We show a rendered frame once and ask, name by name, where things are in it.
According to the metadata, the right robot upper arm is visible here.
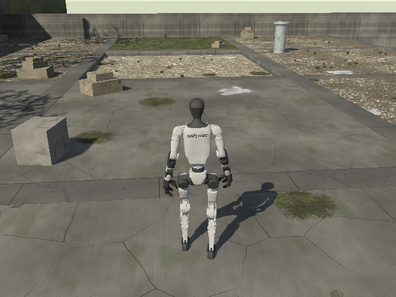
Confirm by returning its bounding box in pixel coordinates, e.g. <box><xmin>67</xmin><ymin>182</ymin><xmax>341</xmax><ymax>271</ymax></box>
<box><xmin>210</xmin><ymin>124</ymin><xmax>226</xmax><ymax>158</ymax></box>

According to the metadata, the left robot upper arm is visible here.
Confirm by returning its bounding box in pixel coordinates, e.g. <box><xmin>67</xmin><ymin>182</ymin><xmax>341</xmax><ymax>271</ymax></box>
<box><xmin>170</xmin><ymin>125</ymin><xmax>184</xmax><ymax>160</ymax></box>

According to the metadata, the robot right thigh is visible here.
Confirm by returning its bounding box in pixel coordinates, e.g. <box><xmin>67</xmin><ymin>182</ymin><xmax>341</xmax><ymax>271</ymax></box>
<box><xmin>207</xmin><ymin>173</ymin><xmax>219</xmax><ymax>219</ymax></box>

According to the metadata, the robot right forearm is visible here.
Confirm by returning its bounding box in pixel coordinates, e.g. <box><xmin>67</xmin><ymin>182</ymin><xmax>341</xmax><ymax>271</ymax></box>
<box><xmin>220</xmin><ymin>150</ymin><xmax>231</xmax><ymax>176</ymax></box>

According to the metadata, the left robot hand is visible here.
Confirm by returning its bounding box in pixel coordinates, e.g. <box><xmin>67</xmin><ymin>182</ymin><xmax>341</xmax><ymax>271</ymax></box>
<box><xmin>163</xmin><ymin>179</ymin><xmax>178</xmax><ymax>196</ymax></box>

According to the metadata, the right robot hand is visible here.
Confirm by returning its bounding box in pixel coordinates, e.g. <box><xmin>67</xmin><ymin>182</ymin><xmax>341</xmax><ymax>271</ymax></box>
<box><xmin>219</xmin><ymin>174</ymin><xmax>233</xmax><ymax>188</ymax></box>

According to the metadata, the robot torso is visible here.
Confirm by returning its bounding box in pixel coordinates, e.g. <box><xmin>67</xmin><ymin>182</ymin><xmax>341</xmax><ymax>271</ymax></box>
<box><xmin>183</xmin><ymin>124</ymin><xmax>212</xmax><ymax>186</ymax></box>

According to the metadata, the robot left forearm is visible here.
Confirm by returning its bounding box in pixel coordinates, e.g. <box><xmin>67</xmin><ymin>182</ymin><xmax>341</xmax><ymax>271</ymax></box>
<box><xmin>164</xmin><ymin>151</ymin><xmax>176</xmax><ymax>181</ymax></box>

